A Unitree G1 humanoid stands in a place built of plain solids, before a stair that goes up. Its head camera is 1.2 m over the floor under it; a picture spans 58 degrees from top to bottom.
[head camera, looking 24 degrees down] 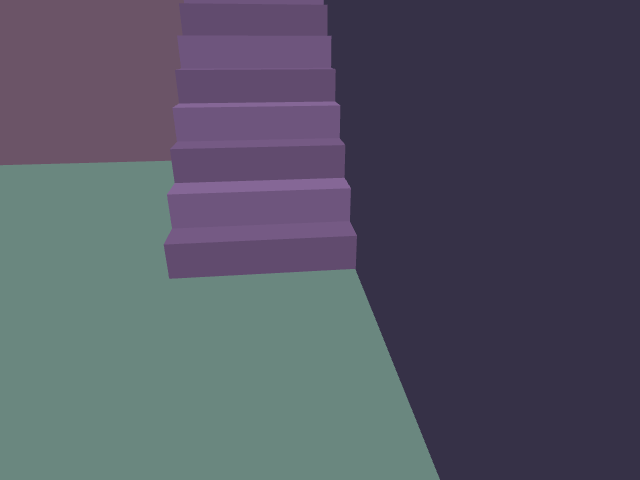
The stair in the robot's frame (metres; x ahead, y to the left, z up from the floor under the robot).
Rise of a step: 0.21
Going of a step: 0.23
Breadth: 1.08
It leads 6 degrees to the left of straight ahead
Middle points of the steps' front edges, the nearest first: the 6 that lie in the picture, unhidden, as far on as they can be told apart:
2.21 0.32 0.21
2.44 0.35 0.43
2.67 0.37 0.64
2.90 0.40 0.85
3.13 0.43 1.06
3.36 0.45 1.28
